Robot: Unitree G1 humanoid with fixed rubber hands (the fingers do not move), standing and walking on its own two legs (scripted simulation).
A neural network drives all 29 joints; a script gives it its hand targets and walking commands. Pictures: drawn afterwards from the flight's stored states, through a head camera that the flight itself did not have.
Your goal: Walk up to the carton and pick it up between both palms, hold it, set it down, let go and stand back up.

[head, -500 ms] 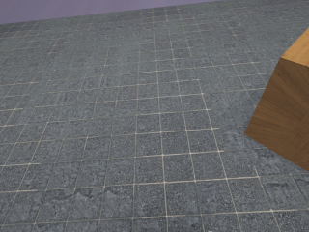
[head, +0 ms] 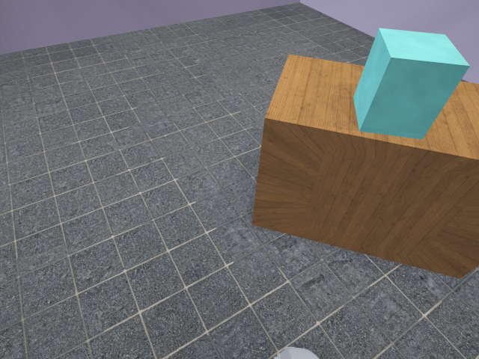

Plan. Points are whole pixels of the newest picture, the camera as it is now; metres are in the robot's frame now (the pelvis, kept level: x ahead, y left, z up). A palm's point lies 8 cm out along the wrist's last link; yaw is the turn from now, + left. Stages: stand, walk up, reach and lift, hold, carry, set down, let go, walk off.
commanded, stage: walk up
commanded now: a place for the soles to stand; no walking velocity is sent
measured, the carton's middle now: (400, 84) +0.91 -0.49 +0.01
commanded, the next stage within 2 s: none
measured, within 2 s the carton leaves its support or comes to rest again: neither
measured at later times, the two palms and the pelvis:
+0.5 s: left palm (194, 276) +0.32 +0.12 -0.14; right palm (438, 338) +0.20 -0.35 -0.12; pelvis +0.21 -0.10 -0.02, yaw -21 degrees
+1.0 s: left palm (287, 190) +0.58 -0.11 -0.14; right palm out of the picture +0.21 -0.46 -0.15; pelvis +0.37 -0.26 -0.03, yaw -32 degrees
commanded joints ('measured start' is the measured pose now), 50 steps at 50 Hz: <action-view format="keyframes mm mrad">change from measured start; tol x32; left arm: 1 -27 -4 -12 -55 -7 -23 -15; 50 42 60 17 -107 -45 -45 119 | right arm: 1 29 -116 -26 -35 -17 -42 8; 50 130 -86 14 -74 13 43 56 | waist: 1 -1 216 85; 13 151 -206 -132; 27 -104 236 7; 50 44 -57 17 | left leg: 1 88 215 -153 -273 -167 153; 9 48 249 101 -153 66 165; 15 -479 27 -158 845 -324 50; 25 169 -84 -57 157 18 65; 28 106 446 -875 -369 -738 197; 37 154 171 -59 -139 423 184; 44 -75 127 45 287 264 124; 46 -345 -86 -68 772 -408 57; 50 -316 4 -214 759 -274 64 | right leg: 1 -181 -75 4 -80 99 -2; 11 364 0 -152 -535 62 -114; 13 704 -203 360 -641 1 -237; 24 54 -96 235 -672 -115 -260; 30 -320 -23 63 53 -198 -30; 45 647 -157 92 -556 203 -157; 46 637 -328 512 -756 21 -258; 50 311 -287 282 -839 -151 -296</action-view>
